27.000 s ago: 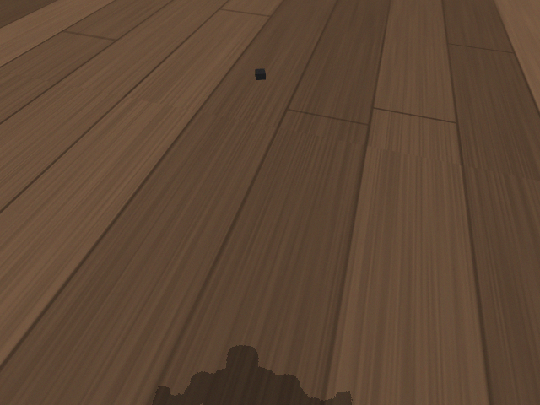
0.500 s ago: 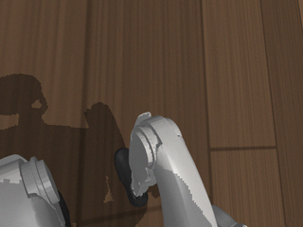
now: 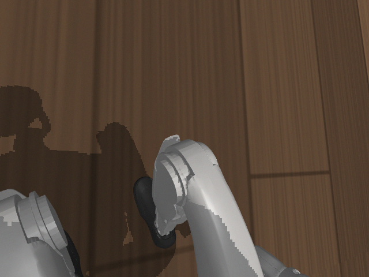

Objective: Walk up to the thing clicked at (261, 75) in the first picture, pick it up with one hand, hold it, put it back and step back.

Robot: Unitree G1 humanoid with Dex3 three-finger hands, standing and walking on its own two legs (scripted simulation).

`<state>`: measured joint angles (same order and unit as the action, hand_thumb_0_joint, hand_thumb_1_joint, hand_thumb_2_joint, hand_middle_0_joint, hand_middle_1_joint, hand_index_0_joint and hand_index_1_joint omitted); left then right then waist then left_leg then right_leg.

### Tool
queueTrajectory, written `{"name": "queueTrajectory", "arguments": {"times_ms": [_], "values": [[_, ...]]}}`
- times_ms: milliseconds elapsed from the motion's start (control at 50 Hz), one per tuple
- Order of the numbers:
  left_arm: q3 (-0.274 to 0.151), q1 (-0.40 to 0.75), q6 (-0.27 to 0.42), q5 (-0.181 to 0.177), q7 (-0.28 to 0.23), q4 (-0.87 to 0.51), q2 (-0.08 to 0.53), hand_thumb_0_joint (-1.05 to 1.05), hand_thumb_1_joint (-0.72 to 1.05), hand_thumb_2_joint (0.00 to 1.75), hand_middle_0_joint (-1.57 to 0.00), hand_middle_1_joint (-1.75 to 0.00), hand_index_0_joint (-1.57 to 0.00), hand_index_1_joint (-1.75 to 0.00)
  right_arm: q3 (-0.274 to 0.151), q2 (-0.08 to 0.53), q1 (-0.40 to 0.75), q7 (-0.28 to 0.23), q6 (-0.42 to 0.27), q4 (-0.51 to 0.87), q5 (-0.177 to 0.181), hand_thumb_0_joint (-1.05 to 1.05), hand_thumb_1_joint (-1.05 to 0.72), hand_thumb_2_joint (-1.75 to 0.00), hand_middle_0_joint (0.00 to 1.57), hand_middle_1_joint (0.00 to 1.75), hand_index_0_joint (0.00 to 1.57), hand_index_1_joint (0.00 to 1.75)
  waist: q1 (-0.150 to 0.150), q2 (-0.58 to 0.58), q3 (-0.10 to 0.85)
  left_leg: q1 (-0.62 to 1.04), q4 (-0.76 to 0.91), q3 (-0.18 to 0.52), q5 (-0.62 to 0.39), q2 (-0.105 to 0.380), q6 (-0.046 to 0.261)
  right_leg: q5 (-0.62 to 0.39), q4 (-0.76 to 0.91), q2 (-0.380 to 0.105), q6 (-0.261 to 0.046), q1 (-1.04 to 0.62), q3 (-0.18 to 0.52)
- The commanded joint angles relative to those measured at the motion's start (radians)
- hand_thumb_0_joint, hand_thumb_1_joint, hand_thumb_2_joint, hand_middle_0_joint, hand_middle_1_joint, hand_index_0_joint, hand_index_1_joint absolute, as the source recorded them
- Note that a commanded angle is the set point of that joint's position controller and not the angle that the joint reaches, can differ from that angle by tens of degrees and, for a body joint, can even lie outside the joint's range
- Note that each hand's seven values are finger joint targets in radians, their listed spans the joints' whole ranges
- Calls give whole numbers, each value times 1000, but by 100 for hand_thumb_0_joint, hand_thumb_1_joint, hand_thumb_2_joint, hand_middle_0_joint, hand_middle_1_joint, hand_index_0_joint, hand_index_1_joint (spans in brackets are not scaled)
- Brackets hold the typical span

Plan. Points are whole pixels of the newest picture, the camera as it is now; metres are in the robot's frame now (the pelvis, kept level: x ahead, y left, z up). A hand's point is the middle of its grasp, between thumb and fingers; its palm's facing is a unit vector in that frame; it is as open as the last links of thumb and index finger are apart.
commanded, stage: open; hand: left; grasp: from above
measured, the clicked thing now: out of the picture +0.45 +0.31 -0.27
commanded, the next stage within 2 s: withdraw in 0.78 s
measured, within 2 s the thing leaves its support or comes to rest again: rests again in 0.02 s
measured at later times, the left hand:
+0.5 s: hand out of the picture +0.45 +0.30 -0.25, palm faces -0.44 -0.14 -0.89, open 13.1 cm
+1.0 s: hand out of the picture +0.45 +0.30 -0.25, palm faces -0.42 -0.14 -0.90, open 13.8 cm
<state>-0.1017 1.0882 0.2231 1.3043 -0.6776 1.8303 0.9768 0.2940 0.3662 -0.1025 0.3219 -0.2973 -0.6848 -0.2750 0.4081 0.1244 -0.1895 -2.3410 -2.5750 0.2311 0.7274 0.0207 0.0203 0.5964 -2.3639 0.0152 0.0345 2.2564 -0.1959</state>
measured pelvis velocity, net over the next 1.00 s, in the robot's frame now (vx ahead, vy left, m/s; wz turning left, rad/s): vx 0.00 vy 0.00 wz -0.01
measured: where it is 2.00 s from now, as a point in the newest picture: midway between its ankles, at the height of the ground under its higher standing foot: (118, 251)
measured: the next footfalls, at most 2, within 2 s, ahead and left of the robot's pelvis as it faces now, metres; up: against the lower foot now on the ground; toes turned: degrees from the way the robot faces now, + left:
none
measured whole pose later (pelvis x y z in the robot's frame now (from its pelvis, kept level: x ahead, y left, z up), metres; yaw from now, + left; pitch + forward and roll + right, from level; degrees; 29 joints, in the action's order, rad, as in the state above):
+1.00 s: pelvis +0.00 +0.00 +0.01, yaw +0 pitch +27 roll -15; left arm -0.12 1.07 0.21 1.31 -0.68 1.76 0.99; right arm 0.30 0.36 -0.12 0.32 -0.30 -0.65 -0.27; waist 0.41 0.14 -0.20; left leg -2.33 -2.56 0.23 0.72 0.02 0.03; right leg 0.59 -2.34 0.02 0.04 2.24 -0.20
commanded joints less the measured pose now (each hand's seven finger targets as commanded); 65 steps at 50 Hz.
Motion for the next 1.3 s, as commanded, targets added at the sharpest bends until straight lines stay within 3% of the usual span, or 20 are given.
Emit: {"name": "queueTrajectory", "arguments": {"times_ms": [0,80,320,440,540,600,680,860,880,940,980,1040,1060,1080,1120,1140,1200,1220,1260,1280], "values": [[8,248,8,-13,-30,-104,190,0,4,66,-56,-55,-54,-56,-91,329,-186,-8,-4,-8,9,0,-89,-90,20,30,20,30,63,-466,607,409,282,-69,-152,10,-5,-163,190,57,-46,-373,-76],[10,259,12,-6,-42,-141,191,0,-16,71,-44,-57,-41,-60,-93,331,-189,-7,-2,-9,5,0,-89,-90,20,30,20,30,60,-494,641,450,294,-56,-193,15,-14,-195,185,59,-47,-377,-83],[-22,252,-26,-2,-56,-140,209,0,-37,86,-25,-75,-23,-78,-95,336,-186,7,-12,-7,3,0,-89,-90,20,30,20,30,63,-543,641,479,290,-60,-223,16,-21,-223,174,55,-49,-368,-83],[-14,230,-31,-27,-21,-119,195,0,-43,91,-18,-83,-16,-85,-94,336,-204,12,-16,2,9,0,-89,-90,20,30,20,30,75,-503,624,455,283,-63,-224,14,-13,-227,183,55,-44,-390,-83],[-17,218,-20,-44,-4,-146,214,0,-45,93,-14,-90,-13,-91,-92,334,-211,1,-7,2,16,0,-89,-90,20,30,20,30,55,-495,653,450,286,-75,-219,14,-9,-222,203,62,-46,-434,-72],[-15,242,-4,-39,-2,-177,221,0,-46,94,-13,-91,-12,-92,-88,334,-224,-4,-1,0,14,0,-89,-90,20,30,20,30,60,-519,676,467,285,-68,-241,14,-12,-232,196,59,-48,-428,-81],[17,225,8,-30,2,-153,190,0,-45,95,-11,-93,-10,-94,-83,330,-200,-6,2,9,16,0,-88,-90,20,30,20,30,70,-505,620,466,286,-59,-221,19,-17,-218,183,58,-47,-389,-87],[-2,225,1,-4,-35,-151,211,0,-43,92,-9,-96,-10,-95,-85,333,-209,-11,3,12,12,0,-88,-89,20,30,20,30,67,-532,618,482,308,-61,-215,18,-21,-211,193,59,-51,-377,-85],[3,242,-1,-5,-36,-164,205,0,-51,96,-8,-100,-10,-98,-102,350,-209,-10,-1,15,9,0,-90,-90,20,30,20,30,71,-555,621,491,304,-64,-215,18,-21,-212,189,58,-50,-367,-84],[-30,263,-18,-15,-50,-193,234,0,-53,97,-7,-100,-8,-98,-98,338,-218,-2,-6,11,12,0,-90,-90,20,30,20,30,67,-546,635,496,308,-60,-214,20,-23,-220,190,51,-46,-390,-79],[-79,290,-33,-10,-60,-272,279,0,-54,98,-7,-100,-8,-99,-124,347,-239,1,-6,8,14,0,-91,-90,20,30,20,30,44,-612,717,560,323,-61,-246,22,-31,-240,186,53,-54,-396,-76],[-85,249,-63,-33,-40,-342,230,0,-56,100,-7,-100,-7,-100,-164,331,-224,14,-8,-7,27,0,-91,-90,20,30,20,30,10,-704,795,612,343,-73,-256,20,-45,-242,172,48,-63,-379,-70],[-56,222,-76,-44,-21,-376,174,0,-57,101,-8,-99,-7,-100,-174,317,-213,20,-4,7,34,0,-91,-91,20,30,20,30,-5,-710,813,612,351,-85,-255,15,-43,-237,182,48,-66,-376,-63],[-105,194,-89,-55,-13,-466,224,0,-57,101,-7,-100,-6,-101,-199,316,-233,17,5,-6,44,0,-91,-91,20,30,20,30,-53,-747,900,643,365,-97,-285,9,-42,-253,196,49,-70,-394,-57],[-67,158,-117,-101,30,-605,125,0,-57,102,-8,-100,-6,-101,-233,283,-214,25,24,-7,72,0,-91,-91,20,30,20,30,-116,-833,1012,719,402,-106,-337,4,-55,-264,184,40,-81,-350,-46],[-7,89,-140,-117,59,-571,28,0,-58,102,-8,-99,-6,-101,-242,269,-210,30,39,-28,89,0,-91,-91,20,30,20,30,-122,-808,982,702,410,-111,-342,3,-54,-258,186,42,-82,-315,-41],[30,23,-197,-149,144,-604,-29,0,-55,102,-8,-100,-6,-101,-279,259,-231,26,92,-38,137,0,-90,-90,20,30,20,30,-150,-663,913,584,431,-144,-316,-4,-26,-241,243,50,-81,-307,-6],[29,9,-213,-168,174,-640,-45,0,-56,103,-8,-100,-6,-102,-298,257,-242,18,111,-21,149,0,-91,-91,20,30,20,30,-154,-610,949,565,442,-158,-309,-6,-15,-249,269,52,-80,-349,7],[75,19,-232,-209,241,-675,-141,0,-54,102,-9,-100,-7,-101,-318,243,-269,5,147,-20,164,0,-91,-91,20,30,20,30,-128,-484,920,528,463,-163,-290,-9,-1,-251,309,49,-75,-393,22],[138,15,-237,-229,279,-660,-227,0,-54,102,-9,-100,-7,-102,-316,221,-283,1,165,-28,169,0,-91,-91,20,30,20,30,-111,-418,894,496,476,-166,-261,-13,7,-233,332,53,-73,-422,30]]}}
